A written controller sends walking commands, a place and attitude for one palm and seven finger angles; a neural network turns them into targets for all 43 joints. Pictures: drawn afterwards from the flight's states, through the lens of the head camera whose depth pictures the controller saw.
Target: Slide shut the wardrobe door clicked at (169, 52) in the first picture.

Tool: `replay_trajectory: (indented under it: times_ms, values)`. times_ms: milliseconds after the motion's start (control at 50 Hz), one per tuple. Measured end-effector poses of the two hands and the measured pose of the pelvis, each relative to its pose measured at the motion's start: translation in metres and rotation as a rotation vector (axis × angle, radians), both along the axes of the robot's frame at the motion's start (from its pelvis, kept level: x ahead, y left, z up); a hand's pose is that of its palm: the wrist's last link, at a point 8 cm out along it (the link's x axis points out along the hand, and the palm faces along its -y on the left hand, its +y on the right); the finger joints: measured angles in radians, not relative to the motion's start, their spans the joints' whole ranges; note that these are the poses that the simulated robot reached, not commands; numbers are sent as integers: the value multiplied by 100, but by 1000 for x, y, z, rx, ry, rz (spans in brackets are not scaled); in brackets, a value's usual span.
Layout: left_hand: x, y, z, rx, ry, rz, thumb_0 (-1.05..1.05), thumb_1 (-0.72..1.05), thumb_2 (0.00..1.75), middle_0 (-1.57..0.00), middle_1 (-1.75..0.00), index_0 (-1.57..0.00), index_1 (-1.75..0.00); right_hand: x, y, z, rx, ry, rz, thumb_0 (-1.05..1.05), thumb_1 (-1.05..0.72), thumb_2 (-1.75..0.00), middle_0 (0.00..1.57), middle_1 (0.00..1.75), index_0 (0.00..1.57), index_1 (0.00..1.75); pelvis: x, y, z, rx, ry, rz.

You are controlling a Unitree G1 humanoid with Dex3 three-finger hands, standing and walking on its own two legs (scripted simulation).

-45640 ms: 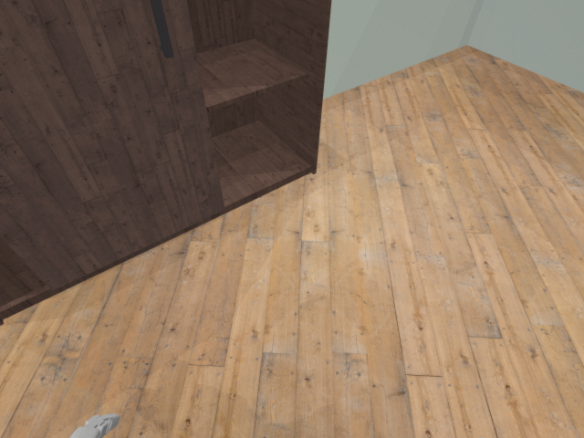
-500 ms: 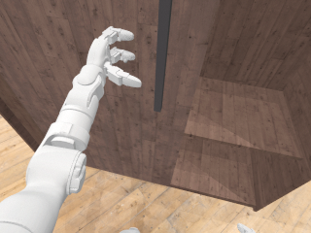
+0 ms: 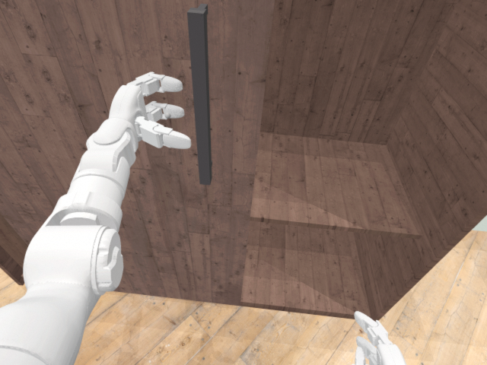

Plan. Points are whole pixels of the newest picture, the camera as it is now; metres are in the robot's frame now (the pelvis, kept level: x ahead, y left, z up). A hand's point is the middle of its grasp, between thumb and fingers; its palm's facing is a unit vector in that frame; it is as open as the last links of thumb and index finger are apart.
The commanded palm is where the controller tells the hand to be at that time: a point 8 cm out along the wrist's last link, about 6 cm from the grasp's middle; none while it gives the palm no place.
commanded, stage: loosen the grip on the handle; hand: left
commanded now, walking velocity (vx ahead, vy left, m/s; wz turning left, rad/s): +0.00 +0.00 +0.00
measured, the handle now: (204, 108) +0.49 +0.06 +0.20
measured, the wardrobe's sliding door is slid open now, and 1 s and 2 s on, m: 0.53 0.53 0.53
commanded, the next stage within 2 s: slip the hand off the handle in 0.40 s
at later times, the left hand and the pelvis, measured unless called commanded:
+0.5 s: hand (161, 107) +0.46 +0.13 +0.22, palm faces -0.18 -0.98 -0.03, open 13.9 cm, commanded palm +0.46 +0.19 +0.22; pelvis +0.01 -0.04 +0.00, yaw +0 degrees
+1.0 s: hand (150, 107) +0.46 +0.15 +0.22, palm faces -0.29 -0.96 +0.00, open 13.4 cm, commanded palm +0.46 +0.25 +0.22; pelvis +0.03 -0.02 +0.00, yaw -1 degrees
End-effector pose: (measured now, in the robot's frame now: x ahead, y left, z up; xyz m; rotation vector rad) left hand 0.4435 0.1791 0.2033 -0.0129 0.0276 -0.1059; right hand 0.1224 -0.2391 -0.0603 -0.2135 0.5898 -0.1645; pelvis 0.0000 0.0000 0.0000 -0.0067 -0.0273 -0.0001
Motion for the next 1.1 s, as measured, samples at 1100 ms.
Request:
replay_trajectory:
  times_ms: [1100]
  values:
    - [11,28,15,10,-47,-182,-1,-55,20,-55,-116,-51,-116,9,-33,-18,19,132,-100,1,-90,-90,20,30,21,30,25,-15,1,1,54,-21]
